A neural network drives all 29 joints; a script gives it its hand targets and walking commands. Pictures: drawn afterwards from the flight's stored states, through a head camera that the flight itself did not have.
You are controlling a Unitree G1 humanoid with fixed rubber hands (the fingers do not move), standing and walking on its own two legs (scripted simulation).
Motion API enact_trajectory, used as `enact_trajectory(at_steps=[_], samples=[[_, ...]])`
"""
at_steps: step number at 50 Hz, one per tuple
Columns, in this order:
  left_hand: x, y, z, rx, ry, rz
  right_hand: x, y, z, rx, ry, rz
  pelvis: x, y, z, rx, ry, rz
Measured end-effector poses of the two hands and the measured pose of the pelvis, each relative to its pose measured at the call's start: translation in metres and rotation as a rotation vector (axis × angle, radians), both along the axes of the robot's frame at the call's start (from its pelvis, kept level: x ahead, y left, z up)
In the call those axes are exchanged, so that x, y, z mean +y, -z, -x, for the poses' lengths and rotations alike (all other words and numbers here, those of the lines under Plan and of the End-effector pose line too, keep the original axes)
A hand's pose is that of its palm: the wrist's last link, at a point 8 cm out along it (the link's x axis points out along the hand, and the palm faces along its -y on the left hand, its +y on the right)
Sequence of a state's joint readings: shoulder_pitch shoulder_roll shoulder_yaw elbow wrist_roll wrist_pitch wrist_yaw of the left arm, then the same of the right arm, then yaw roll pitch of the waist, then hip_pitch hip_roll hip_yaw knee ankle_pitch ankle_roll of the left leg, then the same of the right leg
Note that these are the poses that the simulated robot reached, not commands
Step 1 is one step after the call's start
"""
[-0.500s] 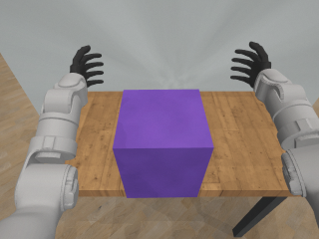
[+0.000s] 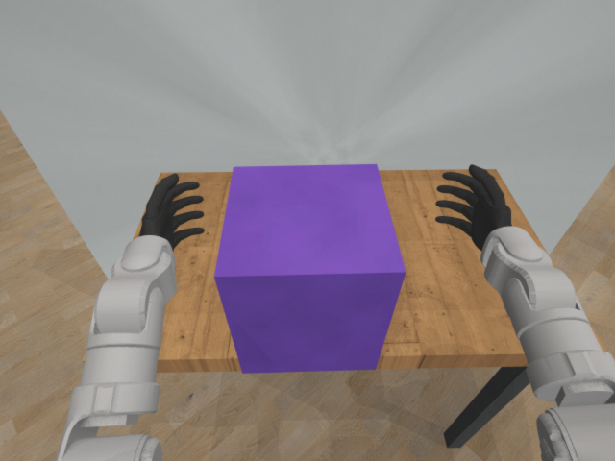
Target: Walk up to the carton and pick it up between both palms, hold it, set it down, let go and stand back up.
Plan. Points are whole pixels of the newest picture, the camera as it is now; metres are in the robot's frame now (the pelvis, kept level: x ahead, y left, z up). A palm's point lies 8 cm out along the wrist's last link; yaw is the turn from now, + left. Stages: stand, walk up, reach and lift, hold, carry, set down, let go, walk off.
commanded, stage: set down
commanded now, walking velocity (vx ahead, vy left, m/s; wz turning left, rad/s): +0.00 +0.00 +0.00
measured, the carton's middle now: (307, 272) +0.39 +0.01 +0.02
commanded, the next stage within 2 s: none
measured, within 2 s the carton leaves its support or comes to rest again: neither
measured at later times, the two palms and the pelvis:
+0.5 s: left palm (160, 314) +0.30 +0.20 +0.07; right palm (489, 297) +0.30 -0.22 +0.07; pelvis +0.01 +0.00 +0.00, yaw -1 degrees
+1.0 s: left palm (160, 377) +0.24 +0.20 +0.01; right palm (490, 360) +0.25 -0.22 +0.02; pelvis +0.02 +0.00 +0.00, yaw +0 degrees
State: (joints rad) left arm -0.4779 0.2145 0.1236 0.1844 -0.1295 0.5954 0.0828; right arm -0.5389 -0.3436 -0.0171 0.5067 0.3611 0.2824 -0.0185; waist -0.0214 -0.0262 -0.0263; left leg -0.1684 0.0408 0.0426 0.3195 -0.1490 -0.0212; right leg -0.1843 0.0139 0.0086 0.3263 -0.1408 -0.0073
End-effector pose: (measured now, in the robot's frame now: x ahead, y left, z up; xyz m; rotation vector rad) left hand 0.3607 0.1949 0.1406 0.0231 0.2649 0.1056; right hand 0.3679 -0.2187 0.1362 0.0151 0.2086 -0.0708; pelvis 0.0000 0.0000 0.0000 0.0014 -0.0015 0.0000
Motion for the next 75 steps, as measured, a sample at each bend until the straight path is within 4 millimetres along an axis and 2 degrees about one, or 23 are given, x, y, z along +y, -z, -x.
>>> enact_trajectory(at_steps=[7, 16, 29, 42, 53, 59, 64, 72, 75], samples=[[-0.003, 0.017, 0.014, 0.019, -0.010, 0.020, -0.003, 0.011, 0.019, 0.005, 0.009, 0.015, -0.003, -0.001, -0.002, -0.026, 0.006, -0.006], [0.001, 0.055, 0.039, 0.061, -0.031, 0.022, 0.004, 0.045, 0.042, 0.019, 0.010, 0.006, -0.005, 0.000, -0.005, -0.037, 0.012, -0.006], [0.005, 0.080, 0.076, 0.032, -0.036, 0.020, -0.001, 0.071, 0.077, -0.005, 0.022, 0.033, -0.005, -0.001, -0.017, -0.037, 0.011, -0.003], [0.008, 0.123, 0.114, 0.046, -0.053, 0.002, 0.002, 0.110, 0.115, 0.062, 0.008, 0.050, -0.004, -0.001, -0.021, -0.024, 0.005, 0.000], [0.008, 0.135, 0.120, 0.038, -0.028, -0.024, 0.002, 0.124, 0.123, 0.071, 0.022, 0.053, -0.001, -0.001, -0.025, -0.032, 0.002, 0.004], [0.010, 0.155, 0.139, 0.130, -0.031, -0.029, 0.003, 0.141, 0.138, 0.138, 0.020, 0.059, 0.000, -0.001, -0.028, -0.058, 0.004, 0.007], [0.014, 0.166, 0.153, 0.187, -0.047, -0.033, 0.002, 0.146, 0.146, 0.168, 0.020, 0.078, 0.000, -0.001, -0.028, -0.061, 0.001, 0.005], [0.018, 0.167, 0.151, 0.213, -0.033, -0.060, 0.002, 0.155, 0.151, 0.214, 0.016, 0.089, 0.001, -0.001, -0.027, -0.064, 0.001, 0.005], [0.021, 0.177, 0.153, 0.279, -0.020, -0.060, 0.003, 0.168, 0.158, 0.276, 0.016, 0.110, 0.002, -0.001, -0.029, -0.065, 0.005, 0.003]])
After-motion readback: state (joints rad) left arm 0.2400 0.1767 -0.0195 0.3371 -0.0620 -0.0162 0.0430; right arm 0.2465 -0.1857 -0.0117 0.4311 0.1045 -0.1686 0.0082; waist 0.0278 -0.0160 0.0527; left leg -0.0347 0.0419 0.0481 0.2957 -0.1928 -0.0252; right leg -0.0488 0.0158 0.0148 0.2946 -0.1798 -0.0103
